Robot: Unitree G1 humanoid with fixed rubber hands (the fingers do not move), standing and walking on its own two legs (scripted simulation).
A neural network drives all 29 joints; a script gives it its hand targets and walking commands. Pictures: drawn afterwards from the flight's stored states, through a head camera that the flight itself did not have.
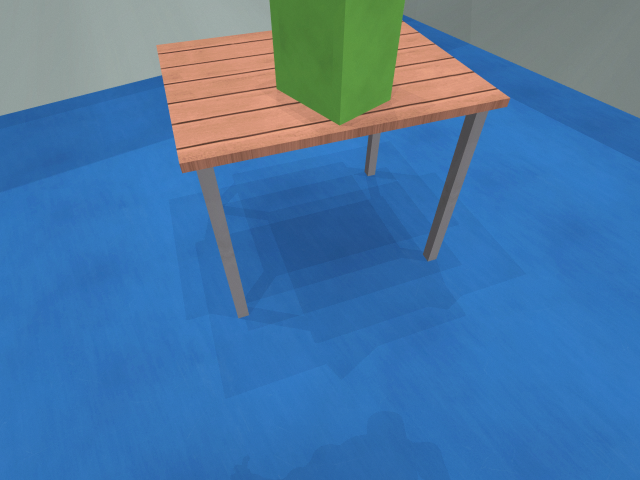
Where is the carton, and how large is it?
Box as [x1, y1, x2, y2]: [270, 0, 404, 124]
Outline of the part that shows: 270,0 276,87 279,90 338,124 341,124 390,98 404,0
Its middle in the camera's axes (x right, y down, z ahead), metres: +0.03 -0.49 +0.97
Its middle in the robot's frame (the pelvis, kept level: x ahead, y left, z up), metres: +1.06 -0.06 +0.09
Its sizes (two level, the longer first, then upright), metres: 0.253 0.191 0.281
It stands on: a table, 0.71 m high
